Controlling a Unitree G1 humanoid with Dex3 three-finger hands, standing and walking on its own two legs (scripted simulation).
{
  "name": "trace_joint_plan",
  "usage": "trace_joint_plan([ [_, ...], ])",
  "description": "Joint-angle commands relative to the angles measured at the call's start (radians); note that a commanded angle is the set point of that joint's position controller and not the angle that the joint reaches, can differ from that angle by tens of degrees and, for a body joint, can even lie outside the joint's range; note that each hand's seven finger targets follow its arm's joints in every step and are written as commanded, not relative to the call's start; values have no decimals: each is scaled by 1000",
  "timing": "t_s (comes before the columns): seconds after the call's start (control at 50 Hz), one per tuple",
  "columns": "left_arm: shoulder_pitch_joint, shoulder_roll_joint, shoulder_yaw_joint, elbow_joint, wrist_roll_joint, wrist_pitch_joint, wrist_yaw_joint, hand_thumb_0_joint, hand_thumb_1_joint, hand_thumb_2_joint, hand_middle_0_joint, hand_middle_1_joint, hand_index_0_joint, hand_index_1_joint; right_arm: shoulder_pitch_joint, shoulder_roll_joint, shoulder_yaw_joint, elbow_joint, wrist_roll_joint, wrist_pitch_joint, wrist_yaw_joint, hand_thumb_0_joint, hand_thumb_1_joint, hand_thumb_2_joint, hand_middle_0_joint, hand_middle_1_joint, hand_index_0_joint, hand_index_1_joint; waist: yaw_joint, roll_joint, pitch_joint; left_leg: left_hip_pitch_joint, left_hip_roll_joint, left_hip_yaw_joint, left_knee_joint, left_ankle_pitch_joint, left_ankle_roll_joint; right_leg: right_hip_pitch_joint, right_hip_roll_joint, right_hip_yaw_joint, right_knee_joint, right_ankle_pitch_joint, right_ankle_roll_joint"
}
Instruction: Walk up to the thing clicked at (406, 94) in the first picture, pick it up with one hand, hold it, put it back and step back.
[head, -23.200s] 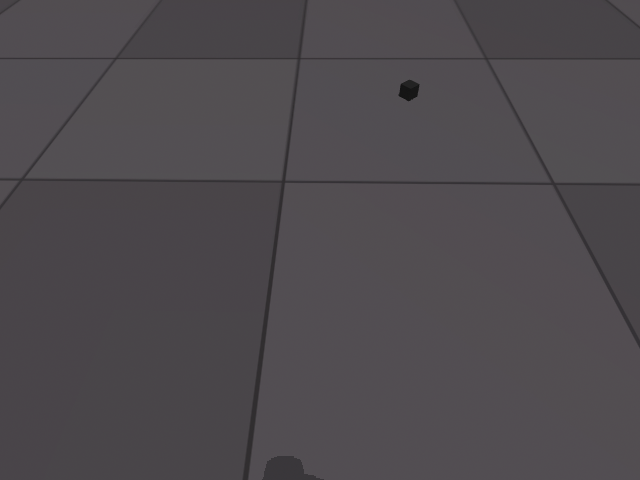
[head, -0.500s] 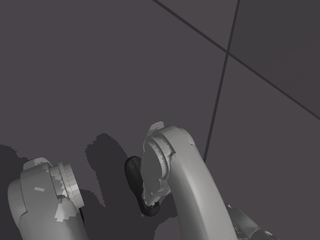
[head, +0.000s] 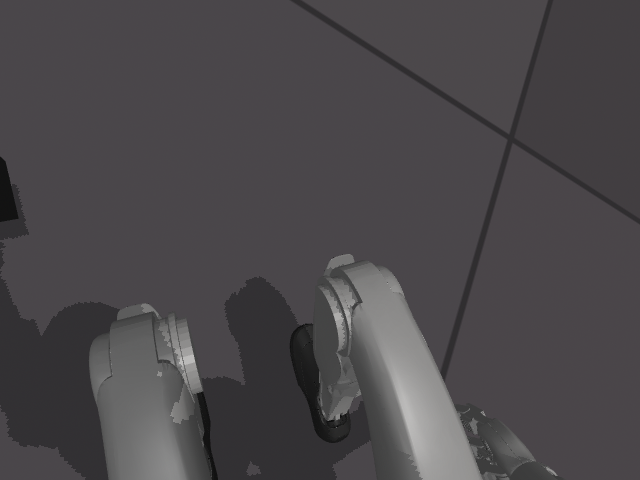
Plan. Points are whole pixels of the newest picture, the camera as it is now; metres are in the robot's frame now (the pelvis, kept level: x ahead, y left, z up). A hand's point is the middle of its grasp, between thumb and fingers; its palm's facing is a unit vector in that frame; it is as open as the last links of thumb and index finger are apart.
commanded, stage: lift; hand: left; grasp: from above
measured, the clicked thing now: out of the picture +0.48 +0.34 -0.20
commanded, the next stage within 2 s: hold in 1.76 s
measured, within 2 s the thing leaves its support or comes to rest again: neither
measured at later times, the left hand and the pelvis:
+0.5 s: hand out of the picture +0.44 +0.34 -0.09, palm faces -0.48 -0.12 -0.87, open 10.8 cm; pelvis -0.01 +0.00 +0.05, yaw +3 degrees
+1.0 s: hand out of the picture +0.37 +0.31 +0.10, palm faces -0.45 -0.14 -0.88, open 10.8 cm; pelvis +0.01 +0.00 +0.20, yaw +6 degrees
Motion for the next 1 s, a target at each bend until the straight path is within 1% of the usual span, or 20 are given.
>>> trace_joint_plan([
  [0.0,-388,302,44,-196,-12,-10,41,0,525,1007,-828,-981,-876,-933,243,-270,-95,5,10,13,-25,0,-894,-892,200,300,200,300,-34,416,-722,559,9,45,-277,229,-16,345,36,-30,-196,203,-67],
  [0.02,-386,297,38,-181,-11,-10,38,0,486,969,-840,-965,-881,-924,247,-268,-95,6,9,14,-29,0,-908,-906,200,300,200,300,-37,395,-720,548,8,50,-278,216,-11,355,39,-27,-206,195,-67],
  [0.04,-386,323,55,-199,-9,-11,37,0,469,935,-760,-886,-814,-844,242,-275,-99,6,13,17,-34,0,-879,-887,200,300,200,300,-20,404,-735,549,6,45,-290,198,-14,336,35,-28,-200,175,-70],
  [0.06,-356,322,55,-192,-14,-9,33,0,429,904,-802,-906,-841,-867,240,-260,-99,1,14,20,-37,0,-905,-905,200,300,200,300,-2,416,-747,558,7,55,-302,190,-14,355,38,-19,-205,168,-69],
  [0.08,-339,307,52,-195,-18,-5,25,0,455,904,-747,-862,-803,-807,244,-262,-103,2,17,20,-36,0,-878,-886,200,300,200,300,0,431,-749,579,7,55,-310,205,-15,356,34,-20,-209,180,-67],
  [0.14,-349,316,60,-243,-28,3,6,0,415,909,-787,-909,-826,-870,252,-266,-119,2,28,29,-46,0,-906,-904,200,300,200,300,14,440,-805,616,4,52,-329,225,-16,349,32,-17,-214,194,-71],
  [0.16,-320,287,44,-225,-35,9,-3,0,480,925,-820,-881,-859,-842,258,-258,-120,0,29,31,-46,0,-897,-902,200,300,200,300,6,422,-785,610,6,55,-334,224,-14,367,34,-13,-225,193,-70],
  [0.22,-317,296,62,-279,-61,18,-25,0,550,929,-878,-872,-917,-833,272,-257,-135,9,39,38,-52,0,-898,-902,200,300,200,300,24,412,-810,625,2,66,-348,243,-10,390,27,-2,-248,206,-67],
  [0.24,-295,262,49,-286,-74,22,-38,0,562,935,-891,-855,-927,-820,273,-251,-140,7,42,38,-53,0,-896,-901,200,300,200,300,24,414,-809,647,4,61,-359,246,-11,385,27,-3,-251,206,-68],
  [0.3,-289,285,63,-360,-80,24,-59,0,570,935,-902,-841,-936,-808,272,-248,-153,2,54,48,-61,0,-896,-901,200,300,200,300,50,408,-861,675,3,70,-376,260,-8,409,25,11,-273,210,-69],
  [0.46,-181,217,54,-463,-118,32,-86,0,599,987,-953,-814,-966,-802,253,-222,-188,-15,87,59,-80,0,-894,-900,200,300,200,300,84,372,-827,727,4,46,-517,144,-2,429,20,29,-348,146,-66],
  [0.48,-195,202,47,-520,-132,30,-88,0,616,977,-958,-818,-975,-802,243,-211,-191,-24,91,59,-84,0,-895,-900,200,300,200,300,91,371,-878,755,9,47,-533,145,1,460,24,33,-356,158,-61],
  [0.66,-43,89,1,-598,-188,61,-117,0,627,964,-968,-794,-981,-783,210,-182,-202,-30,118,56,-117,0,-893,-899,200,300,200,300,112,316,-835,891,16,36,-684,168,2,586,23,46,-485,177,-50],
  [0.7,-18,99,9,-641,-188,68,-115,0,622,946,-955,-784,-971,-770,203,-180,-205,-32,124,55,-125,0,-892,-897,200,300,200,300,126,304,-868,948,16,30,-715,198,0,630,25,47,-509,194,-50],
  [0.78,27,38,-15,-678,-206,90,-121,0,629,986,-988,-781,-988,-783,189,-158,-210,-34,131,55,-139,0,-893,-898,200,300,200,300,123,257,-833,1016,18,48,-778,227,4,722,25,60,-609,212,-45],
  [0.8,11,62,-4,-727,-208,94,-115,0,620,986,-974,-787,-978,-784,181,-156,-214,-40,135,53,-144,0,-893,-897,200,300,200,300,131,274,-851,1039,17,53,-807,207,3,763,26,65,-631,204,-45],
  [0.84,74,22,-14,-709,-216,109,-111,0,643,1001,-988,-787,-992,-785,163,-148,-215,-38,140,52,-152,0,-890,-896,200,300,200,300,143,258,-803,1081,24,36,-881,164,-3,794,28,61,-671,179,-43],
  [0.86,88,-11,-34,-714,-215,116,-114,0,630,1018,-989,-788,-986,-792,159,-144,-216,-32,143,51,-156,0,-890,-896,200,300,200,300,133,268,-768,1095,26,34,-909,159,-5,805,27,62,-694,177,-42],
  [0.92,131,-29,-40,-753,-218,129,-118,0,610,1000,-977,-775,-972,-782,143,-137,-220,-28,148,46,-169,0,-891,-896,200,300,200,300,147,257,-786,1200,33,25,-972,193,-9,871,30,66,-754,194,-42],
  [0.98,216,-61,-49,-763,-218,141,-113,0,615,1052,-990,-806,-977,-822,137,-117,-216,-27,155,39,-182,0,-894,-898,200,300,200,300,156,203,-739,1224,23,54,-1033,198,-3,998,34,80,-850,203,-42],
])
